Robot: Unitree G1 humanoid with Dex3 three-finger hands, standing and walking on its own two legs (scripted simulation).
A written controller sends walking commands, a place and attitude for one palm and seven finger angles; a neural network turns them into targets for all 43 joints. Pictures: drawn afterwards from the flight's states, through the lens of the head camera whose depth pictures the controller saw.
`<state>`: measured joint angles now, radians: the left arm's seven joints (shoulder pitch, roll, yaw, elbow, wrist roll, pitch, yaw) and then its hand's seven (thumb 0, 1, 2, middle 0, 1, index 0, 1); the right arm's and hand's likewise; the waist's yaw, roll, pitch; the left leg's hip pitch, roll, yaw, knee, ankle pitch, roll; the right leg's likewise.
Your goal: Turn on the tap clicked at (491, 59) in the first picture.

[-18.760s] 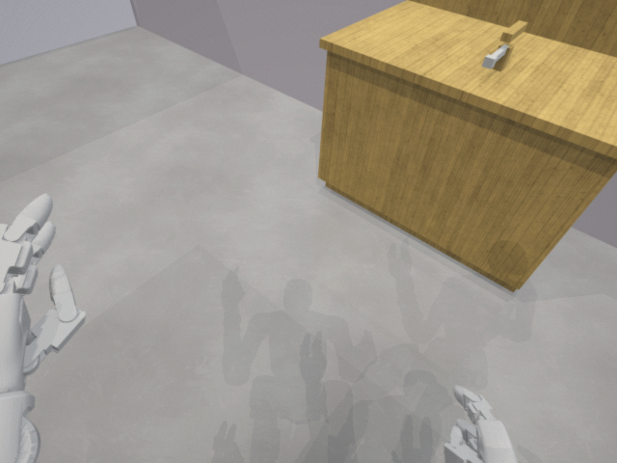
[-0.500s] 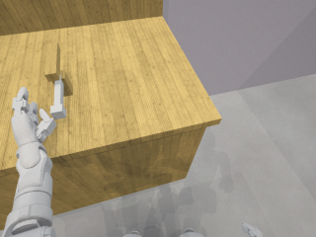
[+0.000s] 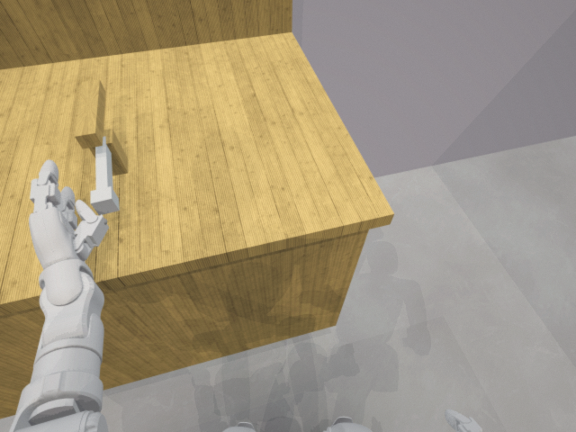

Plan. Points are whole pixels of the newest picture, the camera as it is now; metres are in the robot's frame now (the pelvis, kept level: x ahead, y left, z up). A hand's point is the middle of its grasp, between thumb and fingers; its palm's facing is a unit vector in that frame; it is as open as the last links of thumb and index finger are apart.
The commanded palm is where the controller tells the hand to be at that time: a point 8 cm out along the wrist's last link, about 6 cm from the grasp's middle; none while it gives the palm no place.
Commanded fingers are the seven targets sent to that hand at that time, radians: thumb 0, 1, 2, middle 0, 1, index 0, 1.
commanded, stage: push the lever round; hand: left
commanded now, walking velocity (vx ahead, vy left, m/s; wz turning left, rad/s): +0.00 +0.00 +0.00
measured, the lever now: (105, 200) +0.41 +0.28 +0.07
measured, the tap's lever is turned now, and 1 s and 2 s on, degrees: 3 30 57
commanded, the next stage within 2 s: none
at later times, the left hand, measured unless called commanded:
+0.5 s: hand (123, 216) +0.39 +0.25 +0.07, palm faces +0.57 -0.82 -0.04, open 7.6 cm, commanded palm +0.35 +0.27 +0.07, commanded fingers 0.00 0.90 0.90 -0.15 -0.15 -0.15 -0.15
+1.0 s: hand (156, 204) +0.41 +0.21 +0.07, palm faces +0.67 -0.74 -0.07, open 7.5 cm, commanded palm +0.36 +0.23 +0.07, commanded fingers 0.00 0.90 0.90 -0.15 -0.15 -0.15 -0.15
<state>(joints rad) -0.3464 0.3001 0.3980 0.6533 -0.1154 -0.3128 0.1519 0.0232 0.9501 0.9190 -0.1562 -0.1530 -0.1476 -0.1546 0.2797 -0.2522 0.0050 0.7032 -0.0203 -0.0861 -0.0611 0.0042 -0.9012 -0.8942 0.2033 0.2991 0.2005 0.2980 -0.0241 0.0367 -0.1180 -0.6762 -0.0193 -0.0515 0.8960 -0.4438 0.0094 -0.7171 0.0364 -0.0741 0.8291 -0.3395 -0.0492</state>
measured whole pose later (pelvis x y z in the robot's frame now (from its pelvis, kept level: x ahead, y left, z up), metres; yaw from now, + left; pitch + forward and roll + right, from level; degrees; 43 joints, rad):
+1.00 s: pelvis +0.00 +0.00 +0.00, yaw +0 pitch +13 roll -1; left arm -0.50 0.11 0.29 0.73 0.04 -0.29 0.61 0.02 0.97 0.93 -0.16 -0.15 -0.15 -0.15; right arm 0.27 -0.22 -0.02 0.74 -0.08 -0.05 -0.02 0.00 -0.90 -0.89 0.20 0.30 0.20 0.30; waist -0.04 0.04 -0.14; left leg -0.69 -0.03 -0.05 0.89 -0.43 0.01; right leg -0.74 0.03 -0.07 0.84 -0.34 -0.05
